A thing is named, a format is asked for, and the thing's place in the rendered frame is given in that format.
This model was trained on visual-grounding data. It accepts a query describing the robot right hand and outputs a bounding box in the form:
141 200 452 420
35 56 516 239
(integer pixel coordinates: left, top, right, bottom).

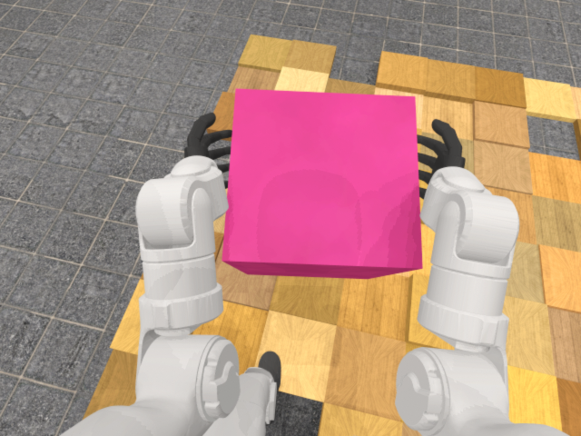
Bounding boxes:
417 119 466 200

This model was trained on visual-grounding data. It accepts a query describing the left robot shin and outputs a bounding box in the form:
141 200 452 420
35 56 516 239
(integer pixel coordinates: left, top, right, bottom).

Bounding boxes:
245 367 274 382

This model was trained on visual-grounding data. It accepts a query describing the carton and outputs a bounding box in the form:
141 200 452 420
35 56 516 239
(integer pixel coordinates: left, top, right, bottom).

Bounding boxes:
222 89 423 279

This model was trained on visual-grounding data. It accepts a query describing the robot right upper arm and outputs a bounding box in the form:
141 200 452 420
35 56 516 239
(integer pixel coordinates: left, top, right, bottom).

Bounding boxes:
395 347 569 436

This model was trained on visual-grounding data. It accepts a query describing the robot left upper arm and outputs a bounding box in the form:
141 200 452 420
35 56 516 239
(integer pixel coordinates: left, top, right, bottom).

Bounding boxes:
59 334 241 436

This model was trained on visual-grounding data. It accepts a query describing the robot left thigh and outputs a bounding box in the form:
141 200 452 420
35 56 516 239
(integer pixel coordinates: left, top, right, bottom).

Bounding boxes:
202 372 277 436

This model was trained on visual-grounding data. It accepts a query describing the robot left hand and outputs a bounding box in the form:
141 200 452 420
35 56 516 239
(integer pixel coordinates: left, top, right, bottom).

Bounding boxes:
184 113 232 189

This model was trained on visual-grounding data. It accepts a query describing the robot right forearm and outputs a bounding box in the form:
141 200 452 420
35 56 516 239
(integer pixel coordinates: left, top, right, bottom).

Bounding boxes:
417 166 519 412

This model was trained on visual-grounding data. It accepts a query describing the robot left forearm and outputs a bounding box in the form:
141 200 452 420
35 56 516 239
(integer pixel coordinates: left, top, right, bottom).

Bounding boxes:
135 155 229 393

